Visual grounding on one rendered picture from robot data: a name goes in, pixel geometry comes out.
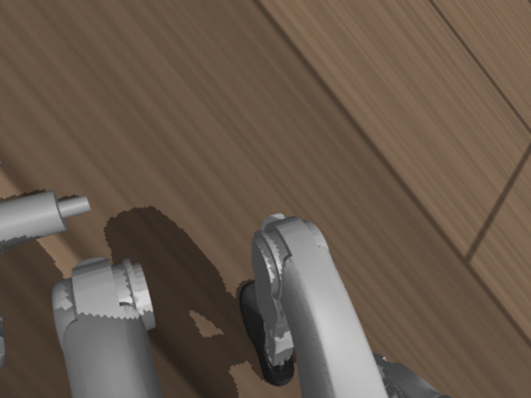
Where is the bottle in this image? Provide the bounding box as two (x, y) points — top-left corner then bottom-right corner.
(0, 190), (91, 247)

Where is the right robot hand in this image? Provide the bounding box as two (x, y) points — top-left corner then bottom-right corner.
(373, 352), (441, 398)

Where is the right robot foot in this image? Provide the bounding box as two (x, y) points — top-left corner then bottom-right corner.
(239, 281), (294, 386)

